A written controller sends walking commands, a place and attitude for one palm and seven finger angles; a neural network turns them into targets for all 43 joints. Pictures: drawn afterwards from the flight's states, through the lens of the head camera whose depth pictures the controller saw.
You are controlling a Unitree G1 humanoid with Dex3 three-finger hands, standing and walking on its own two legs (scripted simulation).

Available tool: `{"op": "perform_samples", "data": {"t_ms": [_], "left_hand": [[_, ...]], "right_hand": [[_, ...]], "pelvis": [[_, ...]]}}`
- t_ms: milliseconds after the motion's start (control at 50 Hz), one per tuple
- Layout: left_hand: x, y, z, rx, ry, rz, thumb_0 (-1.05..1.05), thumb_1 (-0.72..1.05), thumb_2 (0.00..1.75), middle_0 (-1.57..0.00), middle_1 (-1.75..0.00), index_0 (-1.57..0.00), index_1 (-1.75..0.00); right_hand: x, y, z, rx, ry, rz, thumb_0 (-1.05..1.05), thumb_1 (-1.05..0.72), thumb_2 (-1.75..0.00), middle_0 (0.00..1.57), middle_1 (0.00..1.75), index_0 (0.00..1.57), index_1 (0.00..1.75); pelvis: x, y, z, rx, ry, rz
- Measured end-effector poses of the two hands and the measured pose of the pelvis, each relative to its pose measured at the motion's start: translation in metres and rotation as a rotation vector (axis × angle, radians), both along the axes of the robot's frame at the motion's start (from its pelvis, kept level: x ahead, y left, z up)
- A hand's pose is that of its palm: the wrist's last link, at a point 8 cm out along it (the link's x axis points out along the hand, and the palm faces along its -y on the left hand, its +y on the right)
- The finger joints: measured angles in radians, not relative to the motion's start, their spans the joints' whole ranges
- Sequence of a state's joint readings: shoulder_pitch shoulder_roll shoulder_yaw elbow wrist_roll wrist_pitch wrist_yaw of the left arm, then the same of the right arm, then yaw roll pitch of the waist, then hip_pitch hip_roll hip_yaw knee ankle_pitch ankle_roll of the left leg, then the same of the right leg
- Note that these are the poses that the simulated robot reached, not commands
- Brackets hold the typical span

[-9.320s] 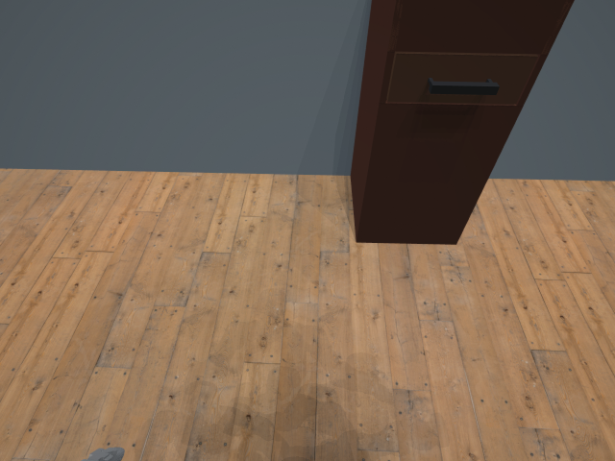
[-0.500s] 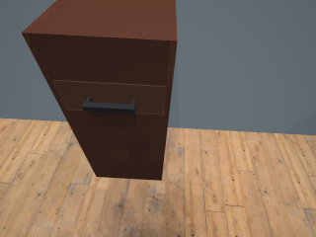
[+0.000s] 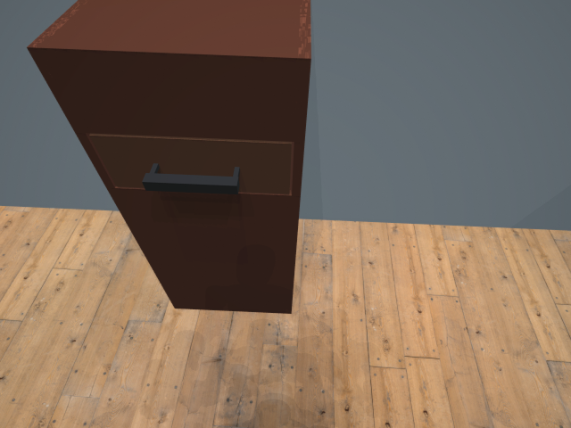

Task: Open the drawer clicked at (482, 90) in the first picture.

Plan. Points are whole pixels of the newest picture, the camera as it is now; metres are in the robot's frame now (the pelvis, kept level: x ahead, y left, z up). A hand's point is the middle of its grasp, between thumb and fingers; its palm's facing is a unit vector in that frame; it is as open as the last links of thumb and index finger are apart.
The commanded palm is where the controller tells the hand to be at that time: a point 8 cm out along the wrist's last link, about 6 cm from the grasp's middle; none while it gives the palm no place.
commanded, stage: come to a stop and stand still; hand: left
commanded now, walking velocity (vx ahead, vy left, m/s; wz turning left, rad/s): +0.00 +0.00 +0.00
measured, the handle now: (194, 176) +0.56 +0.23 -0.03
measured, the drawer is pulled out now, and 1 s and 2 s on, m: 0.00 0.00 0.00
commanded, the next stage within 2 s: look again from close up in 1.04 s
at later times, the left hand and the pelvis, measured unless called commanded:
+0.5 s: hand out of the picture -0.03 +0.13 -0.17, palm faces +0.02 -0.99 -0.17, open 7.4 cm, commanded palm none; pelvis -0.01 -0.03 +0.01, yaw -1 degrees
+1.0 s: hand out of the picture -0.01 +0.14 -0.17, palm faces +0.03 -0.98 -0.18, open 7.4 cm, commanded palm none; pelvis +0.01 -0.02 +0.01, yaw -1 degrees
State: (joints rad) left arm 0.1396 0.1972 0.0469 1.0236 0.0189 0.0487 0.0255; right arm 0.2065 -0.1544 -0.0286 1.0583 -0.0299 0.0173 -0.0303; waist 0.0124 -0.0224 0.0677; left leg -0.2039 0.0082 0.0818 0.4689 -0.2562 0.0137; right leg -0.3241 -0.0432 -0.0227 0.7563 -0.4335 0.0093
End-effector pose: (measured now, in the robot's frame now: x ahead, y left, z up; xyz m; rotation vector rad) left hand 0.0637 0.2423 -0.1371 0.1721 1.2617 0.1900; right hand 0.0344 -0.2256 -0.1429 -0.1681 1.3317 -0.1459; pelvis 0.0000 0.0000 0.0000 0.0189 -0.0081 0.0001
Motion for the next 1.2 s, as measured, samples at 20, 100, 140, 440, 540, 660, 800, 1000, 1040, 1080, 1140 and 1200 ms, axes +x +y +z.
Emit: {"op": "perform_samples", "data": {"t_ms": [20,100,140,440,540,660,800,1000,1040,1080,1140,1200], "left_hand": [[-0.003,-0.002,0.001,0.002,0.004,-0.003,0.00,0.91,0.90,-0.20,-0.30,-0.20,-0.30],[-0.022,-0.014,0.002,0.014,0.036,-0.024,0.00,0.91,0.90,-0.20,-0.30,-0.20,-0.30],[-0.033,-0.021,0.005,0.010,0.061,-0.032,0.00,0.91,0.90,-0.20,-0.30,-0.20,-0.30],[-0.089,-0.056,-0.001,-0.056,0.163,0.006,0.00,0.91,0.90,-0.20,-0.30,-0.20,-0.30],[-0.095,-0.064,-0.004,-0.078,0.185,0.013,0.00,0.91,0.90,-0.20,-0.30,-0.20,-0.30],[-0.093,-0.066,-0.005,-0.088,0.191,0.015,0.00,0.91,0.90,-0.20,-0.30,-0.20,-0.30],[-0.085,-0.061,-0.005,-0.079,0.178,0.016,0.00,0.91,0.90,-0.20,-0.30,-0.20,-0.30],[-0.073,-0.051,-0.004,-0.064,0.159,0.013,0.00,0.91,0.90,-0.20,-0.30,-0.20,-0.30],[-0.071,-0.050,-0.004,-0.064,0.158,0.011,0.00,0.91,0.90,-0.20,-0.30,-0.20,-0.30],[-0.070,-0.048,-0.004,-0.063,0.158,0.010,0.00,0.91,0.90,-0.20,-0.30,-0.20,-0.30],[-0.067,-0.046,-0.004,-0.062,0.157,0.009,0.00,0.91,0.90,-0.20,-0.30,-0.20,-0.30],[-0.065,-0.042,-0.005,-0.048,0.142,-0.010,0.00,0.91,0.90,-0.20,-0.30,-0.20,-0.30]], "right_hand": [[-0.002,-0.001,-0.001,0.004,0.001,-0.004,0.01,-0.92,-0.90,0.20,0.30,0.20,0.29],[-0.008,-0.009,-0.008,0.030,-0.015,-0.034,0.01,-0.93,-0.90,0.20,0.30,0.20,0.29],[-0.012,-0.013,-0.008,0.037,-0.020,-0.047,0.01,-0.93,-0.90,0.20,0.30,0.20,0.29],[-0.075,-0.020,-0.003,0.044,0.124,-0.056,0.01,-0.91,-0.90,0.19,0.30,0.20,0.29],[-0.088,-0.014,-0.001,0.048,0.163,-0.069,0.01,-0.91,-0.90,0.19,0.30,0.20,0.29],[-0.086,-0.005,-0.001,0.058,0.167,-0.077,0.01,-0.91,-0.90,0.19,0.30,0.20,0.29],[-0.067,0.005,-0.003,0.071,0.127,-0.071,0.01,-0.91,-0.90,0.20,0.30,0.20,0.29],[-0.046,0.000,-0.002,0.048,0.093,-0.058,0.02,-0.92,-0.90,0.20,0.30,0.20,0.29],[-0.043,-0.001,-0.001,0.043,0.088,-0.055,0.01,-0.92,-0.90,0.20,0.30,0.20,0.29],[-0.040,-0.002,0.000,0.038,0.084,-0.052,0.01,-0.91,-0.90,0.20,0.30,0.20,0.29],[-0.036,-0.004,0.000,0.033,0.079,-0.049,0.01,-0.91,-0.90,0.20,0.30,0.20,0.29],[-0.031,-0.007,-0.002,0.024,0.064,-0.039,0.01,-0.92,-0.90,0.20,0.30,0.20,0.29]], "pelvis": [[-0.001,-0.001,0.000,0.002,0.002,-0.003],[-0.005,-0.009,-0.002,0.012,-0.003,-0.020],[-0.008,-0.012,0.001,0.003,-0.011,-0.016],[-0.017,-0.028,0.006,-0.011,-0.014,-0.014],[-0.014,-0.028,0.006,-0.012,-0.010,-0.012],[-0.008,-0.026,0.006,-0.013,-0.008,-0.011],[-0.001,-0.022,0.006,-0.012,-0.008,-0.013],[0.007,-0.017,0.006,-0.010,-0.009,-0.014],[0.008,-0.017,0.006,-0.010,-0.008,-0.014],[0.010,-0.016,0.006,-0.010,-0.008,-0.014],[0.011,-0.015,0.006,-0.010,-0.009,-0.014],[0.008,-0.011,0.002,-0.033,0.006,-0.016]]}}
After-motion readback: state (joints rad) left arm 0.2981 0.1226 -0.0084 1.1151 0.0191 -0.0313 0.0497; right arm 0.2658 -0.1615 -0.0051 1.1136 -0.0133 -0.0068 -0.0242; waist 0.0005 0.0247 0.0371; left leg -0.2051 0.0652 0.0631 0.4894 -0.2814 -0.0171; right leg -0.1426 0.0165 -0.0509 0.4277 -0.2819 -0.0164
